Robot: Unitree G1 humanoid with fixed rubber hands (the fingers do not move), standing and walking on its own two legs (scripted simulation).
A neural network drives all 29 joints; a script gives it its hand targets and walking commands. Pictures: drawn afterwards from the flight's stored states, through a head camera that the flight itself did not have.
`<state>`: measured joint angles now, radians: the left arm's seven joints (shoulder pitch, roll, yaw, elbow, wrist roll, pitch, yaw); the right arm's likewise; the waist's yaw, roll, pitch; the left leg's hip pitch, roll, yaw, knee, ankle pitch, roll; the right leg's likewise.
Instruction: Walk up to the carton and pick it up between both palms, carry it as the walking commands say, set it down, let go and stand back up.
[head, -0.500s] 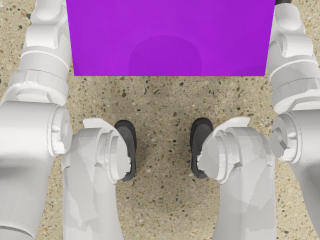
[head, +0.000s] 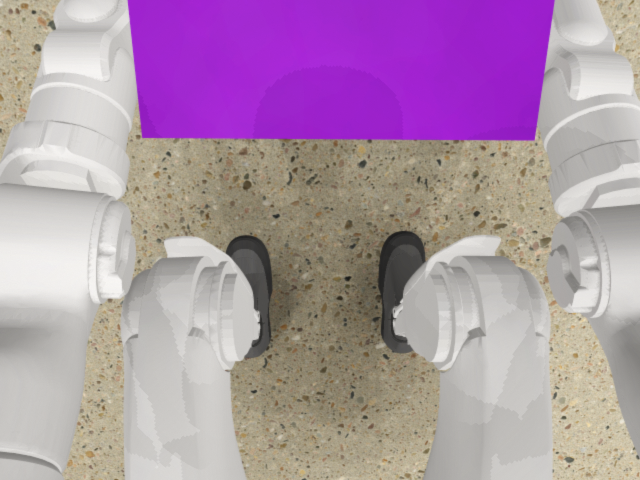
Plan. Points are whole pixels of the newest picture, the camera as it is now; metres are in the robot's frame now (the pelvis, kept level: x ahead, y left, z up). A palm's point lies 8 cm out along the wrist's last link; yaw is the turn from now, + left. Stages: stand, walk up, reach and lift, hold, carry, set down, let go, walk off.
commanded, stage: reach and lift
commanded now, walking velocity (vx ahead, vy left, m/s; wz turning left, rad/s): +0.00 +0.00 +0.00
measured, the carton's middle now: out of the picture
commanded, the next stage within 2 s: none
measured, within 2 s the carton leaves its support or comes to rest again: leaves its support in 0.48 s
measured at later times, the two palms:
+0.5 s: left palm out of the picture +0.54 +0.19 -0.16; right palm out of the picture +0.53 -0.19 -0.17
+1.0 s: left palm out of the picture +0.55 +0.19 -0.09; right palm out of the picture +0.53 -0.19 -0.09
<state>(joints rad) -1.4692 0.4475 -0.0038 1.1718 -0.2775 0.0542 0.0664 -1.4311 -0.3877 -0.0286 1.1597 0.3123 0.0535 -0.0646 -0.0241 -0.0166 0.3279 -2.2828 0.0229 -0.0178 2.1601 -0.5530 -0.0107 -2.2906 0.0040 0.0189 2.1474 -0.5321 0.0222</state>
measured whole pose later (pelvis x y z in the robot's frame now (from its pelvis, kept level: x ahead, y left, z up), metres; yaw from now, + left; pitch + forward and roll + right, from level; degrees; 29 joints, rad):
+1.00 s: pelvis -0.02 +0.00 +0.04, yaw +0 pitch +33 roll -1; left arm -1.44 0.39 0.22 0.85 -0.07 0.30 0.02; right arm -1.38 -0.35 -0.27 0.81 0.13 0.32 -0.02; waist -0.01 -0.01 0.43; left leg -2.09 0.01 -0.03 2.04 -0.52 -0.01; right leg -2.08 0.01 0.01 2.02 -0.51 0.03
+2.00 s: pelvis -0.04 +0.01 +0.15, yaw +0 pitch +25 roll -1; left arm -1.32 0.31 0.32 0.62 0.02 0.43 -0.03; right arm -1.29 -0.29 -0.42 0.60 0.02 0.45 0.06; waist -0.01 -0.01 0.50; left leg -1.71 -0.02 -0.02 1.69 -0.44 -0.01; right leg -1.70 0.02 0.04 1.68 -0.42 0.04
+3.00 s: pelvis +0.07 +0.00 +0.30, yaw +0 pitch +36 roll +0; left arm -0.64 0.12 0.34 0.54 0.16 0.35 -0.17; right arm -0.63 -0.07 -0.39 0.53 -0.12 0.38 0.16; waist 0.00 -0.02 -0.14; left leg -1.32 0.00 -0.03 1.07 -0.37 -0.02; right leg -1.33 0.02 0.05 1.06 -0.36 0.01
